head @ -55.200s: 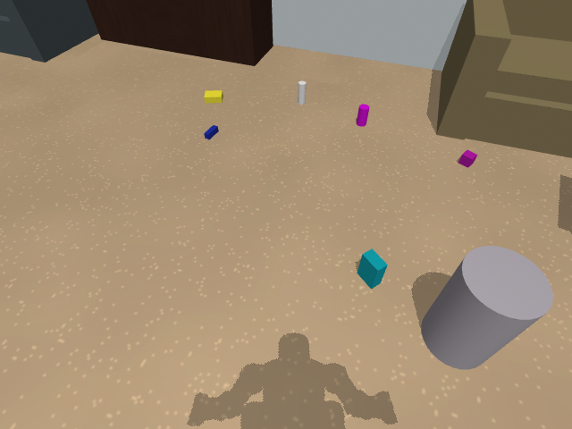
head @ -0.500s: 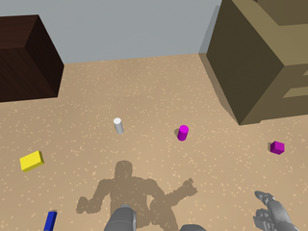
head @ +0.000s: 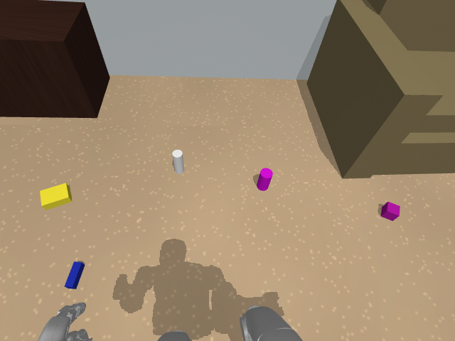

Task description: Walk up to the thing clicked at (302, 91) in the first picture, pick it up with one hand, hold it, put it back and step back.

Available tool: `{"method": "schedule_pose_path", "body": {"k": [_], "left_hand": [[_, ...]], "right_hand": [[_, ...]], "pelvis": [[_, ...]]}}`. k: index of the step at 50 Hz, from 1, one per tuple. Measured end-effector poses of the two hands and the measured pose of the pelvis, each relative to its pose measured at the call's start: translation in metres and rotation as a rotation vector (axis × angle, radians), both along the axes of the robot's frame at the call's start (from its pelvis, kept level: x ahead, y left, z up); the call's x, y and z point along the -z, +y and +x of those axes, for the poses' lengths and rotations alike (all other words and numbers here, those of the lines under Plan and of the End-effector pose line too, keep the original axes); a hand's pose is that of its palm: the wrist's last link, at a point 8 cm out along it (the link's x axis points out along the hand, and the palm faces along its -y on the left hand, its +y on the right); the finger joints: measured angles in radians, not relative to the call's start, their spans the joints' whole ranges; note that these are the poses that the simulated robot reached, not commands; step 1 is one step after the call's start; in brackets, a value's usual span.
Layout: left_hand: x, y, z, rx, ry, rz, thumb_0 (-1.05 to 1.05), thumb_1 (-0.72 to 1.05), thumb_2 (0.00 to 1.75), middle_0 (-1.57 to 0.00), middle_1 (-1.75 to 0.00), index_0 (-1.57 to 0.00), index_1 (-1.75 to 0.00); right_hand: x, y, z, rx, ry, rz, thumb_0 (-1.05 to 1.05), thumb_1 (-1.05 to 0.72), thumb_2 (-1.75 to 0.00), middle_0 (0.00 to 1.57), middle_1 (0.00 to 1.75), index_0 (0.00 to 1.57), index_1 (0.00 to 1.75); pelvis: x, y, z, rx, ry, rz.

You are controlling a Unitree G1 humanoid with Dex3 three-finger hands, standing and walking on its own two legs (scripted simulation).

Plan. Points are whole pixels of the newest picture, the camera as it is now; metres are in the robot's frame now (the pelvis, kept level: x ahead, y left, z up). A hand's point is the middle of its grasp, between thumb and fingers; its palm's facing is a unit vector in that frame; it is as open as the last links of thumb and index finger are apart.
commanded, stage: step back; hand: left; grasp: from the side
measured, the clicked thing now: (178, 162) +0.96 +0.20 -0.69
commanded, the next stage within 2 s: stand in 1.36 s
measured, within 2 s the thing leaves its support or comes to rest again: neither
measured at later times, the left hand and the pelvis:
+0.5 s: hand out of the picture -0.07 +0.23 -0.14, palm faces +0.01 -0.90 -0.44, open 7.4 cm; pelvis -0.11 -0.05 +0.00, yaw +0 degrees
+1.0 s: hand out of the picture -0.04 +0.23 -0.13, palm faces +0.03 -0.92 -0.40, open 7.3 cm; pelvis -0.09 -0.04 +0.00, yaw +1 degrees
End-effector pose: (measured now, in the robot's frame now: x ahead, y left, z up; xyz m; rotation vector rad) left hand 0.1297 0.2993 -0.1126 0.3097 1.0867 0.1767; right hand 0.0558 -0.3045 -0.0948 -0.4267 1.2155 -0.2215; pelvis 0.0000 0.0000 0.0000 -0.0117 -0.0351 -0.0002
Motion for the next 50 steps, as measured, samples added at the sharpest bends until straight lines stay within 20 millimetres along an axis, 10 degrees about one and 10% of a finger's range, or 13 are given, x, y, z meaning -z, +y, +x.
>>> {"method": "schedule_pose_path", "body": {"k": [10, 19, 33, 50], "left_hand": [[0.012, -0.022, -0.113, 0.015, 0.121, 0.061, 0.00, 0.91, 0.90, -0.20, -0.30, -0.21, -0.30], [-0.016, -0.040, -0.198, -0.050, 0.174, 0.097, 0.01, 0.90, 0.90, -0.21, -0.30, -0.21, -0.30], [-0.013, -0.024, -0.199, -0.052, 0.115, 0.080, 0.01, 0.91, 0.90, -0.20, -0.30, -0.21, -0.30], [-0.018, -0.032, -0.175, -0.073, 0.065, 0.071, 0.00, 0.90, 0.90, -0.21, -0.30, -0.21, -0.30]], "right_hand": [[0.001, -0.055, -0.004, -0.030, -0.204, -0.022, 0.01, -0.90, -0.90, 0.21, 0.30, 0.20, 0.30], [0.019, -0.067, -0.072, 0.035, -0.109, 0.057, 0.01, -0.91, -0.90, 0.20, 0.30, 0.20, 0.30], [0.022, -0.034, -0.120, 0.021, -0.031, 0.124, 0.01, -0.90, -0.90, 0.21, 0.30, 0.20, 0.30], [0.017, -0.053, -0.076, -0.012, -0.014, 0.075, 0.01, -0.91, -0.90, 0.20, 0.30, 0.20, 0.30]], "pelvis": [[0.016, -0.036, -0.073, 0.082, 0.006, 0.002], [0.001, -0.051, -0.100, 0.056, 0.000, 0.033], [-0.002, -0.044, -0.118, 0.014, -0.010, 0.029], [-0.005, -0.042, -0.091, -0.025, -0.007, 0.011]]}}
